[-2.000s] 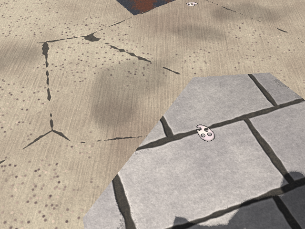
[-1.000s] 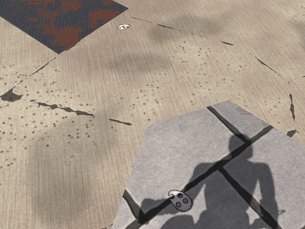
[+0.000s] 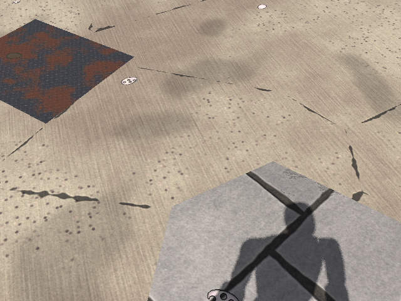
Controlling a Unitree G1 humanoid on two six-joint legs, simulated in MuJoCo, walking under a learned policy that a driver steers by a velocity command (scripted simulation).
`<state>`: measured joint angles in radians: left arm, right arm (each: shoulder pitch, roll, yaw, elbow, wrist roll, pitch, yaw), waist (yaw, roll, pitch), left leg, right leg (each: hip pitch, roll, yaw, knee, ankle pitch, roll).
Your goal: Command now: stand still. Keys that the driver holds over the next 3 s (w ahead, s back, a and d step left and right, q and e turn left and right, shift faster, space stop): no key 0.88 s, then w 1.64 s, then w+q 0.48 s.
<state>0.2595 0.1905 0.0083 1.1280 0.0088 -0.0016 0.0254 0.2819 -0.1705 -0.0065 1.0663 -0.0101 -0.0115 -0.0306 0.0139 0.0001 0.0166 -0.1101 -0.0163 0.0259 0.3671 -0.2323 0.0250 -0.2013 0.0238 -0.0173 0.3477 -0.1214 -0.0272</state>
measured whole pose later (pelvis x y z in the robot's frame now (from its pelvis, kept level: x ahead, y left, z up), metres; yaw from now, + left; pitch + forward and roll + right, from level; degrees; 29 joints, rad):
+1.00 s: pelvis +0.04 +0.01 -0.01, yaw +0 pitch -1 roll +0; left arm 0.32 0.14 0.00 1.18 0.02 0.01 0.03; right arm 0.38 -0.13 0.00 1.14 -0.01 -0.01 -0.04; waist 0.00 0.00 0.00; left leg -0.08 -0.04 0.02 0.41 -0.32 0.06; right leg -0.23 0.00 -0.01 0.51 -0.33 -0.03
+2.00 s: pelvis +0.52 -0.01 +0.00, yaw +0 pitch +0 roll +1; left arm 0.17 0.20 0.05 0.95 0.04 -0.04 -0.02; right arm 0.43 -0.17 -0.05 1.08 -0.01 -0.10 0.00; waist -0.02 -0.03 0.04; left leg -0.06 -0.10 0.11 0.25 -0.19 0.12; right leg -0.63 -0.12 -0.01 0.97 -0.13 -0.04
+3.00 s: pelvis +1.09 +0.01 -0.01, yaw +13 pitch +0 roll +0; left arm 0.19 0.22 0.05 0.88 0.04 -0.08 0.00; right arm 0.28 -0.24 -0.08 0.96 0.00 -0.05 0.00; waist -0.01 -0.02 0.05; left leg -0.23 -0.14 0.03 0.39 -0.16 0.14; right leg -0.51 -0.08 0.01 1.16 -0.31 -0.01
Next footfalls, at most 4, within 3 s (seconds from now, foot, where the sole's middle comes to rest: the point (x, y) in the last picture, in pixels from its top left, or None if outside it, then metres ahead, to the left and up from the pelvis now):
1.22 right None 0.18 -0.12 -0.78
1.70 left None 0.53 0.04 -0.78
2.26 right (243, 221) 0.85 -0.12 -0.78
2.82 left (199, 163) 1.14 0.05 -0.78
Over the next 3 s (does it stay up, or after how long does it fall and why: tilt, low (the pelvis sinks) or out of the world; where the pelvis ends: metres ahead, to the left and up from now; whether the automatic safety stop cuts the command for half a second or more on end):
stays up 1.09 0.01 -0.01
